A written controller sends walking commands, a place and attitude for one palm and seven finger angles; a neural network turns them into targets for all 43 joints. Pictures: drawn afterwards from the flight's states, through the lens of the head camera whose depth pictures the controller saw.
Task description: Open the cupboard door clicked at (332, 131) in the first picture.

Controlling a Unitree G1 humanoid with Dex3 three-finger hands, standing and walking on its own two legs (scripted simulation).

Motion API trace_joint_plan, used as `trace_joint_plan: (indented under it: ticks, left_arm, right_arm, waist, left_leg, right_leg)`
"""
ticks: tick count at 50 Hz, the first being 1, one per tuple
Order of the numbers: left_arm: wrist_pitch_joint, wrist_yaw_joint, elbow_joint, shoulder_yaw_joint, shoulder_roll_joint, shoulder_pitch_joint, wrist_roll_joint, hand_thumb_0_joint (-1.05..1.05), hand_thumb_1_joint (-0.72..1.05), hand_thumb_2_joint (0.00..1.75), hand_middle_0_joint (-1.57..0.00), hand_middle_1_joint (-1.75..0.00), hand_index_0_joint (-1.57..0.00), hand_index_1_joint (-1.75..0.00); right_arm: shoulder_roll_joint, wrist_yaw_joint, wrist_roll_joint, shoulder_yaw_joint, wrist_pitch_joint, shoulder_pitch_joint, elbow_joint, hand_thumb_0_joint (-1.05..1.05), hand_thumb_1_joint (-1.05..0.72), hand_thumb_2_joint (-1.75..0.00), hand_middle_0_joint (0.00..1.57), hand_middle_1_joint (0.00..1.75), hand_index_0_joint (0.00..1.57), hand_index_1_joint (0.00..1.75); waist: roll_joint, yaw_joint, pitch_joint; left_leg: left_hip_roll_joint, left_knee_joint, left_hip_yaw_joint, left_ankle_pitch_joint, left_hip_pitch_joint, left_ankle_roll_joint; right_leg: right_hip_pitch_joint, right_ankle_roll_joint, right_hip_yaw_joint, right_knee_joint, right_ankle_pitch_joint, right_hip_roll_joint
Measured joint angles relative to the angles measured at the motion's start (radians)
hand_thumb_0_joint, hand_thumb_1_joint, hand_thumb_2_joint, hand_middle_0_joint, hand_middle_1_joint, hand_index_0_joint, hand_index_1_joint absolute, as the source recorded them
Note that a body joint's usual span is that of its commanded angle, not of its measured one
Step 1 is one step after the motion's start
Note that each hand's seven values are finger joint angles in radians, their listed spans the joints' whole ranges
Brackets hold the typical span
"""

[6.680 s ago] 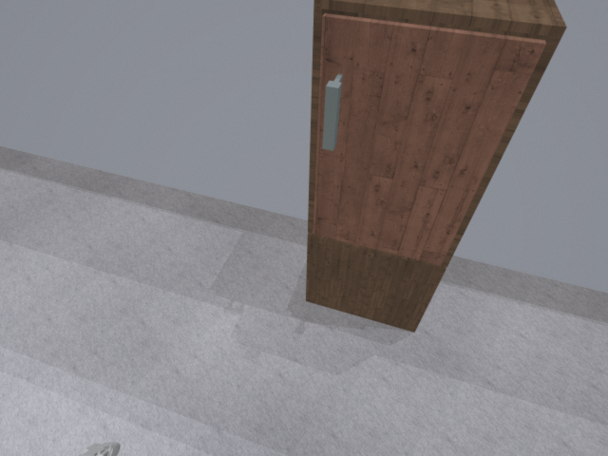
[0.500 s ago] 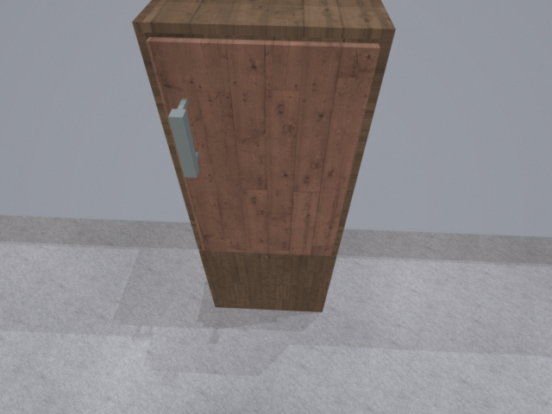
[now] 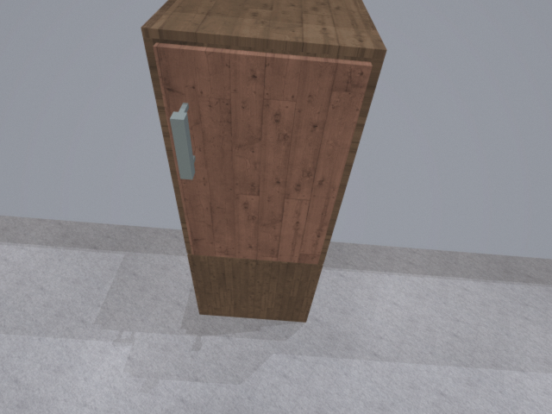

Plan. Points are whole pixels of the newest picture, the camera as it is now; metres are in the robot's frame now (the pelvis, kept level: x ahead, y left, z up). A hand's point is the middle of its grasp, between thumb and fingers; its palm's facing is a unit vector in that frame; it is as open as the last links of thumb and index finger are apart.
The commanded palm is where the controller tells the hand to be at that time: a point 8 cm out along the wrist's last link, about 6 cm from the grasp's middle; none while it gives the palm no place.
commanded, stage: look again from close up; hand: left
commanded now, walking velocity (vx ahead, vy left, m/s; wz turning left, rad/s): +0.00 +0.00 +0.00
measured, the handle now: (186, 141) +0.58 +0.22 +0.08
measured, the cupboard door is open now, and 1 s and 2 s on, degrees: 0 0 0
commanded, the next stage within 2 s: raise the hand with hooked fingers in 0.56 s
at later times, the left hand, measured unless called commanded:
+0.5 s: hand out of the picture -0.05 +0.18 -0.18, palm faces +0.04 -0.99 -0.14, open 7.4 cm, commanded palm none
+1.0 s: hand (156, 363) +0.19 +0.18 -0.01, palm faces -0.06 -1.00 +0.02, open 8.1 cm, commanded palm +0.12 +0.26 -0.03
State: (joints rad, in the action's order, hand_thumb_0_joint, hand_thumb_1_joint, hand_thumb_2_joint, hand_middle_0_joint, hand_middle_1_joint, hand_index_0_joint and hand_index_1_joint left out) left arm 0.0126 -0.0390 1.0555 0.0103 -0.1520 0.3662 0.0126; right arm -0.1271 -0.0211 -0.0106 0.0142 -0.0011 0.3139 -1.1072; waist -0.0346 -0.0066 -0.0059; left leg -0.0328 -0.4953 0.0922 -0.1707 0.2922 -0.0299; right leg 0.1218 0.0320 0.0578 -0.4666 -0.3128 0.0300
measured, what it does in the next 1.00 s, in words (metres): lowers itself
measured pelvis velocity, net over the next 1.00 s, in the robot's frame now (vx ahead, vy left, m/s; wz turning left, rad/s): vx -0.03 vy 0.02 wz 0.02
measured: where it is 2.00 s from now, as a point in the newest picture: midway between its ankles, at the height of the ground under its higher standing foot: outside the picture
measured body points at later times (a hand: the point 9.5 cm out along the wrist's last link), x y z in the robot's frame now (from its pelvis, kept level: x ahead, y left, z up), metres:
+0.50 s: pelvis +0.00 +0.03 +0.00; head +0.00 +0.05 +0.45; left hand -0.05 +0.23 -0.16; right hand +0.00 -0.20 -0.15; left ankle +0.06 +0.10 -0.74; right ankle -0.04 -0.10 -0.74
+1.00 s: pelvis -0.03 +0.02 -0.06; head -0.02 +0.03 +0.39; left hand +0.19 +0.23 +0.00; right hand +0.17 -0.23 -0.10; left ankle +0.06 +0.10 -0.74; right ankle -0.02 -0.09 -0.74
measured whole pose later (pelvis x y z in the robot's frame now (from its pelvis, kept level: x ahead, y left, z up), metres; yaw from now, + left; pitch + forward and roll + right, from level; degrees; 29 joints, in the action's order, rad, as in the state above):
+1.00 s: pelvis -0.03 +0.02 -0.06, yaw +1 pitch +7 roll -1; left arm 0.46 0.25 0.11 -0.07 -0.16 0.34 -0.23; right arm -0.25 -0.01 0.03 -0.03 0.23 0.18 -0.58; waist 0.01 -0.03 -0.14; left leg 0.00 -0.96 0.08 -0.33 0.76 -0.08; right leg 0.62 0.02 0.05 -1.00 -0.51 0.01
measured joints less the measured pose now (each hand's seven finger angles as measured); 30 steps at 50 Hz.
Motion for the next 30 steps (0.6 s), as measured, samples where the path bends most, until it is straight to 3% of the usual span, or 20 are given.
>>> trace_joint_plan:
  ticks: [30]
  left_arm:
    - [-0.003,0.000,0.034,-0.003,0.012,0.030,0.008,0.00,0.91,0.89,-0.19,-0.30,-0.19,-0.30]
  right_arm:
    - [-0.014,-0.003,0.002,-0.012,0.005,-0.027,-0.010,0.01,-0.92,-0.90,0.20,0.30,0.20,0.29]
  waist:
    - [0.004,0.012,0.004]
  left_leg:
    - [0.046,0.078,0.026,0.039,-0.014,-0.044]
  right_leg:
    - [0.006,-0.044,-0.019,0.042,0.030,-0.045]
